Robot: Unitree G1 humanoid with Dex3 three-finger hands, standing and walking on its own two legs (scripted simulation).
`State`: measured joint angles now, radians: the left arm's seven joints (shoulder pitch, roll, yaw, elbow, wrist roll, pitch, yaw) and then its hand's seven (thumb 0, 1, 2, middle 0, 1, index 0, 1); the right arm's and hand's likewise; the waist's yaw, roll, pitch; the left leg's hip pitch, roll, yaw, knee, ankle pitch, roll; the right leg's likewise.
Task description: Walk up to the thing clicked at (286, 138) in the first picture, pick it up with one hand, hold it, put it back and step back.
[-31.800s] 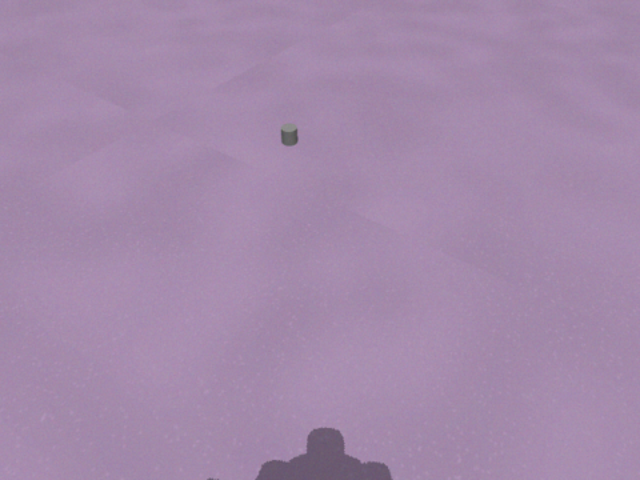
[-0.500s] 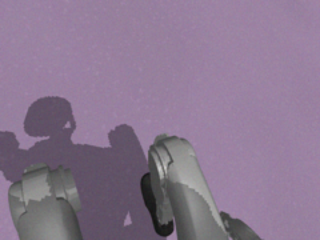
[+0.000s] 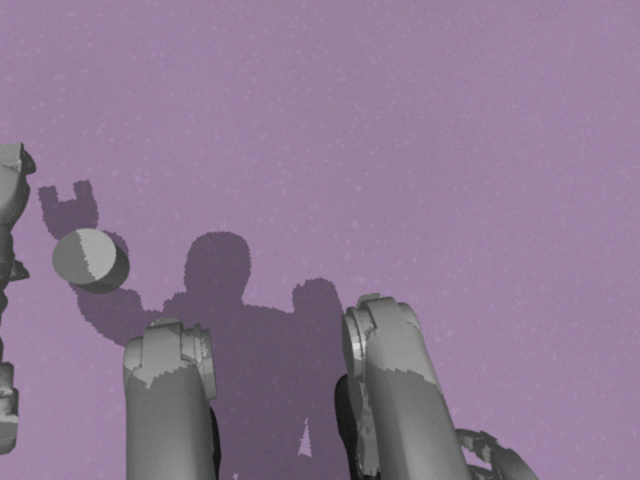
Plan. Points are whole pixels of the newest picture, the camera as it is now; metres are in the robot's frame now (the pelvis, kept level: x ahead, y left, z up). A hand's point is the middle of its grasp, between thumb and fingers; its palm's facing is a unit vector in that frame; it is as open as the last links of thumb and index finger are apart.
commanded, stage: withdraw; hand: left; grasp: from above
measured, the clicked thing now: (94, 262) +0.44 +0.31 -0.30
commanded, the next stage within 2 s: home in 0.40 s
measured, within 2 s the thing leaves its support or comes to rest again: neither
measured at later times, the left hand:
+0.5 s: hand (53, 243) +0.43 +0.32 -0.18, palm faces -0.41 -0.08 -0.91, open 14.0 cm
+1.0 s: hand out of the picture +0.35 +0.31 -0.02, palm faces -0.32 -0.52 -0.79, open 9.4 cm
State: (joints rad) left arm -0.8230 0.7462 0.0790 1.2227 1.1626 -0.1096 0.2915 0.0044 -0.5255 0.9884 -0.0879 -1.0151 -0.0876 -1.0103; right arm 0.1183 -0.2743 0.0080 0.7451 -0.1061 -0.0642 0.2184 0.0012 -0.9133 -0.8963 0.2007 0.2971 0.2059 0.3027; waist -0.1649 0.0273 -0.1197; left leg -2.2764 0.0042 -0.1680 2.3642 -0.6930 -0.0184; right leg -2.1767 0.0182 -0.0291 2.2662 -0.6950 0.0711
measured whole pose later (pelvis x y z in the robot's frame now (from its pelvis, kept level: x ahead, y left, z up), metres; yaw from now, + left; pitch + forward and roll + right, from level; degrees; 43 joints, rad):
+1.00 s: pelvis +0.00 +0.00 +0.10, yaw +3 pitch +34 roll -8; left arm -0.38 0.57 0.10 0.62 0.65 -0.02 0.01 0.00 0.49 0.86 -0.21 -0.39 -0.21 -0.39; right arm 0.14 -0.27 -0.02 0.63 -0.01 0.02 0.10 0.00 -0.90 -0.89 0.20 0.30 0.21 0.30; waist -0.08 0.04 -0.19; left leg -1.99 0.02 -0.13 2.06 -0.66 -0.01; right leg -1.91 0.00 -0.02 1.97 -0.66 0.07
